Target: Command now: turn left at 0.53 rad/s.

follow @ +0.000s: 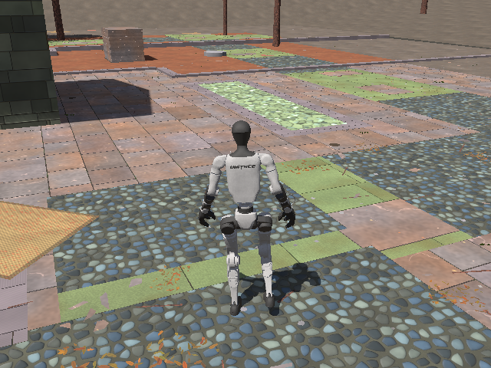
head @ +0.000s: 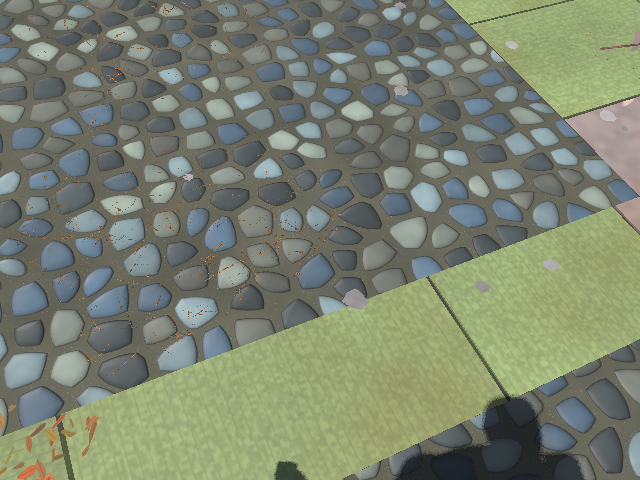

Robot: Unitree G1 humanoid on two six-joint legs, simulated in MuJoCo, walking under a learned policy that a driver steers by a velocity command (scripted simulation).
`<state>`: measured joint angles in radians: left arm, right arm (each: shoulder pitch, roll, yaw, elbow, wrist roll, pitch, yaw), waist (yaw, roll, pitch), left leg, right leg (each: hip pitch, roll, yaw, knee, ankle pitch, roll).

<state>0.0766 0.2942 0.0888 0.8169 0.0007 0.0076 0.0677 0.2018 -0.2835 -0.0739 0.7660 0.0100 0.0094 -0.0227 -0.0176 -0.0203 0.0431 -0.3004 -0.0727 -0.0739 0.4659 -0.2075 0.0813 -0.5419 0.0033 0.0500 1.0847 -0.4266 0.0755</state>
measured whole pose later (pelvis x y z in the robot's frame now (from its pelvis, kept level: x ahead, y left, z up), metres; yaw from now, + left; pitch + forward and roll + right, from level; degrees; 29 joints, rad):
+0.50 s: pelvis +0.00 -0.04 +0.00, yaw +15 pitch +1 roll +1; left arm 0.16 0.26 0.06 0.80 0.01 -0.01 0.03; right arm 0.18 -0.35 -0.10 0.73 0.01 0.06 -0.04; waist 0.02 0.04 0.05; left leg -0.46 -0.08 -0.14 1.04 -0.43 -0.08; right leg -0.22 -0.01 0.03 0.43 -0.22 -0.01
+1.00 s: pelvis -0.01 +0.00 +0.00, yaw +16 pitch -2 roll +0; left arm 0.20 0.29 0.03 0.92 0.01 -0.01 0.03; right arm 0.19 -0.23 -0.02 0.84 -0.01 0.00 -0.01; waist 0.03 -0.01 0.03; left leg -0.17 -0.03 -0.05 0.50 -0.30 0.02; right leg -0.19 -0.05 0.03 0.47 -0.26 0.07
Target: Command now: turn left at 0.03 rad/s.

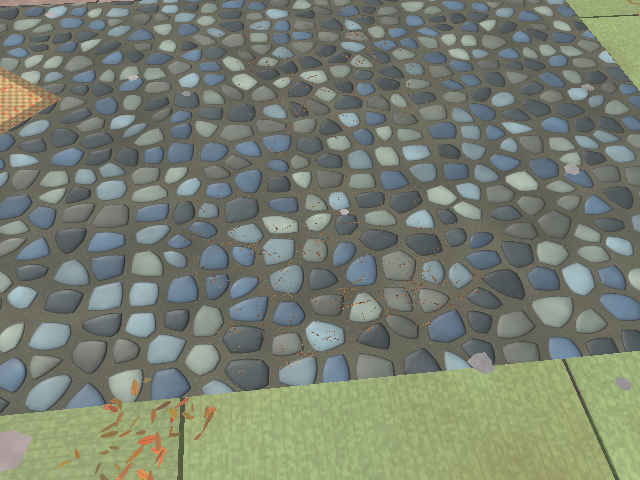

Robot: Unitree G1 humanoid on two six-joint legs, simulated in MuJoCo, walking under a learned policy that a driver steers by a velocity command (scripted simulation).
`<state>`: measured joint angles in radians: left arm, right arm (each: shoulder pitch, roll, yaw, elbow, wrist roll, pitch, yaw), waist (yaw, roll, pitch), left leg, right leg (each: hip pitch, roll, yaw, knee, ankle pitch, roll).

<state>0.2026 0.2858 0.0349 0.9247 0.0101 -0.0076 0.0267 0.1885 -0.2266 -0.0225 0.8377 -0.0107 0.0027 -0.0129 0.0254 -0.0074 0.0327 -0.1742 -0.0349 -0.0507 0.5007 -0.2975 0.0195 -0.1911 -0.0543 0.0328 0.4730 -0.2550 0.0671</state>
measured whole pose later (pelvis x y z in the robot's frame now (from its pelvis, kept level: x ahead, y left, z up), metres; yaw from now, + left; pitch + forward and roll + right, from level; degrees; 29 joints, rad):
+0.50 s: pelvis +0.00 -0.01 +0.00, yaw +0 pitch -2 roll +0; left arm 0.22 0.25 0.02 1.04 0.00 0.00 0.04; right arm 0.22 -0.24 -0.02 1.00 0.00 0.00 -0.03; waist 0.01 0.00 0.04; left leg -0.17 -0.03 -0.05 0.50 -0.30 0.01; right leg -0.20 -0.05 0.03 0.49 -0.27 0.05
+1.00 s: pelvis +0.08 -0.05 +0.01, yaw -1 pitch +0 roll +1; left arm 0.44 0.20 0.02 1.08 -0.01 -0.11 -0.02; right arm 0.24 -0.27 -0.05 0.99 0.03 -0.09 0.00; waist 0.03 0.03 -0.01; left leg -0.46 0.03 -0.01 1.08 -0.32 0.06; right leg -0.08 0.02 -0.02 0.39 -0.32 -0.04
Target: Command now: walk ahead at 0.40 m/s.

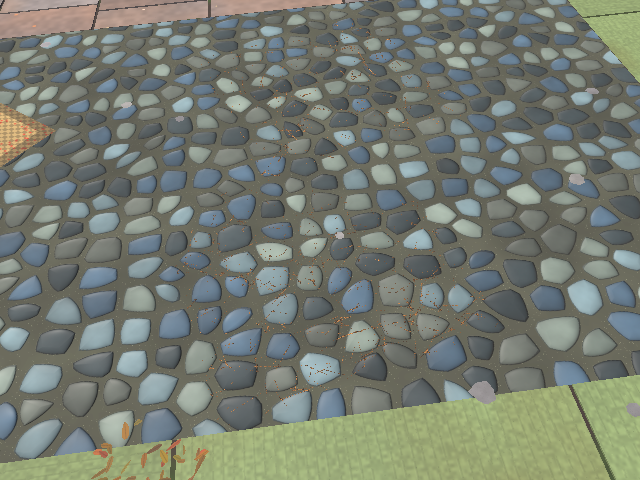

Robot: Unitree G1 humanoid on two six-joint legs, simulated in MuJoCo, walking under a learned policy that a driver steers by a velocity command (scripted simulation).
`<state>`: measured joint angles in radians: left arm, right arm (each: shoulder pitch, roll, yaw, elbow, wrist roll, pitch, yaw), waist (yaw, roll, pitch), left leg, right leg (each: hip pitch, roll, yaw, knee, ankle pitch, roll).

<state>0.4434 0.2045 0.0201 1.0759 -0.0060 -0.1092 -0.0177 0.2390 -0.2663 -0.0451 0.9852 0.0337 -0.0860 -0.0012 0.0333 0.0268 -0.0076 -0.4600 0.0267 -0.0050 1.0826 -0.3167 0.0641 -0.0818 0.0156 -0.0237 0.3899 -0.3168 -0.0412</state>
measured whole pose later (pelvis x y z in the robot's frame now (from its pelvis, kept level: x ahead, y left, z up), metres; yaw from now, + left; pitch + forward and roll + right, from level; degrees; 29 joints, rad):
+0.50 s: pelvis +0.26 +0.06 +0.00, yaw +0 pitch +0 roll +2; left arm 0.25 0.27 0.05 0.93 -0.02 -0.10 0.02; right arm 0.23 -0.25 -0.05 0.98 0.00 -0.10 0.04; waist -0.02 -0.04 0.03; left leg -0.21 -0.07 0.07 0.35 -0.14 0.07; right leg -0.54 -0.11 0.03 1.15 -0.29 -0.04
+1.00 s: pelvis +0.56 -0.02 +0.00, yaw +0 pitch +1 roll +0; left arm 0.21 0.24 0.05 0.89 0.00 -0.10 -0.03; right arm 0.26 -0.28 -0.05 0.97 0.02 -0.09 0.00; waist 0.00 0.03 0.03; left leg -0.47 0.07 -0.03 1.15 -0.33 0.05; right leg -0.29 0.03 -0.07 0.41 -0.14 -0.07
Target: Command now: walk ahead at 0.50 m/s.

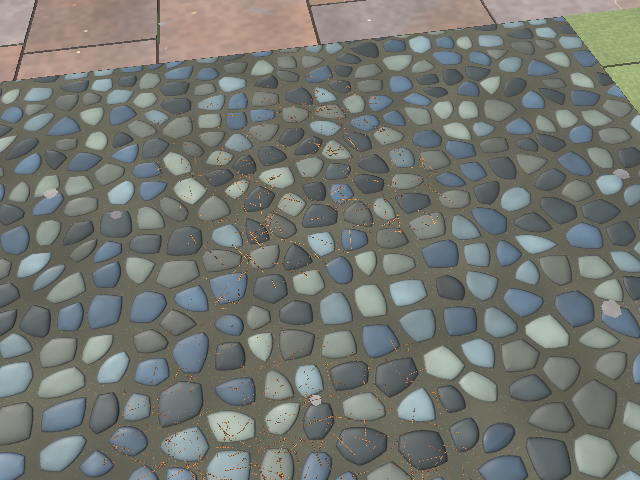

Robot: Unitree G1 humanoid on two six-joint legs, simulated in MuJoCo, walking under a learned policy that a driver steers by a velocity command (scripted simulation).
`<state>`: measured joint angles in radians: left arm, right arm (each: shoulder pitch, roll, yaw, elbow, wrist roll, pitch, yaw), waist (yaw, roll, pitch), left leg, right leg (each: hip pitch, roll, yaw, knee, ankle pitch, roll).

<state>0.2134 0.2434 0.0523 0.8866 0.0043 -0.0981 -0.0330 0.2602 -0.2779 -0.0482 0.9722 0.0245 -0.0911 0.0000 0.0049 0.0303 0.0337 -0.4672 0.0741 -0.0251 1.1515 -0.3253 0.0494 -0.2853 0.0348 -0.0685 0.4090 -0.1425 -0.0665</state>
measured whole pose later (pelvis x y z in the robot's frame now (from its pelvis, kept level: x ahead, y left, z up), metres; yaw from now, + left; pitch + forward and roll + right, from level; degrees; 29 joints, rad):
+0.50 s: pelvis +0.29 +0.06 -0.01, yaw -2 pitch +1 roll +0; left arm 0.34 0.26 0.06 0.98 -0.04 -0.08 0.01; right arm 0.11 -0.24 -0.06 0.90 0.00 -0.11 0.03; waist 0.02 -0.03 0.03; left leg -0.38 0.00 0.08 0.51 -0.16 0.05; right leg -0.33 -0.02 0.05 1.14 -0.43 -0.05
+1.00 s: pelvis +0.56 -0.01 -0.03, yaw -17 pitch +1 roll +1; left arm 0.09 0.26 0.09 0.76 -0.02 -0.05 -0.04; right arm 0.27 -0.27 -0.07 0.95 0.01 -0.06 -0.02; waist -0.02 -0.01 0.07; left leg -0.13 0.07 0.12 1.00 -0.49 -0.02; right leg -0.49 0.04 -0.07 0.65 -0.18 -0.12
